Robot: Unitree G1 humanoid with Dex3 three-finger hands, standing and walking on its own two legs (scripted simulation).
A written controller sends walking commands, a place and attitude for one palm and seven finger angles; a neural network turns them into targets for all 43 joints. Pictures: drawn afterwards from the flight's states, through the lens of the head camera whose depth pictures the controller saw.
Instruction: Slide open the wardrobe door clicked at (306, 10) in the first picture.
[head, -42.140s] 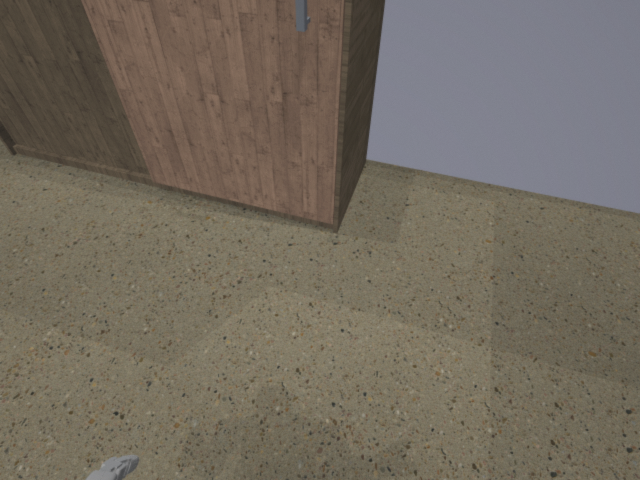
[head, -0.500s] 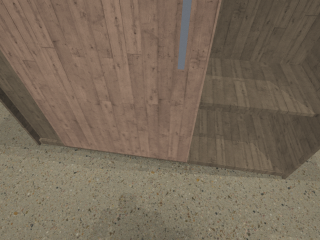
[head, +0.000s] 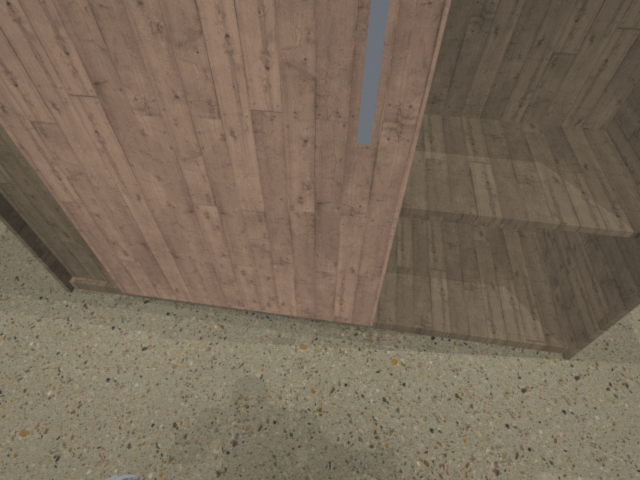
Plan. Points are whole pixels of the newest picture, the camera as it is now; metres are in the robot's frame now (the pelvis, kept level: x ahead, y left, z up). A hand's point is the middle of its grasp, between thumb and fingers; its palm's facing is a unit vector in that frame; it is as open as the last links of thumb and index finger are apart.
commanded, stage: look to check the result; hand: right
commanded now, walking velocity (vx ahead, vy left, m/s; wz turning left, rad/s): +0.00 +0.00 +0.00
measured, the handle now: (372, 63) +0.67 -0.04 +0.19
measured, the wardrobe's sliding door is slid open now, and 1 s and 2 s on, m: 0.65 0.65 0.65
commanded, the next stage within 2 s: stand and wait in 0.18 s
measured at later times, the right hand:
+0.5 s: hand out of the picture +0.10 -0.22 -0.16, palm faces -0.04 +0.95 -0.31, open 7.4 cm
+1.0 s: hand out of the picture +0.08 -0.21 -0.16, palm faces -0.04 +0.95 -0.31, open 7.4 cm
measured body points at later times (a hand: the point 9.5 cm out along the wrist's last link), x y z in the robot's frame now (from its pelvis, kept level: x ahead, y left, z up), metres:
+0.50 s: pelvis +0.01 +0.02 +0.00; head +0.04 +0.01 +0.45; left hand +0.09 +0.31 -0.14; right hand +0.10 -0.27 -0.14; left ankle -0.03 +0.12 -0.75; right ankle -0.02 -0.09 -0.75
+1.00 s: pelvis +0.00 +0.03 +0.00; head +0.02 +0.02 +0.45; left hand +0.07 +0.31 -0.14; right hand +0.08 -0.26 -0.14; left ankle -0.03 +0.12 -0.75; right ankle -0.02 -0.09 -0.75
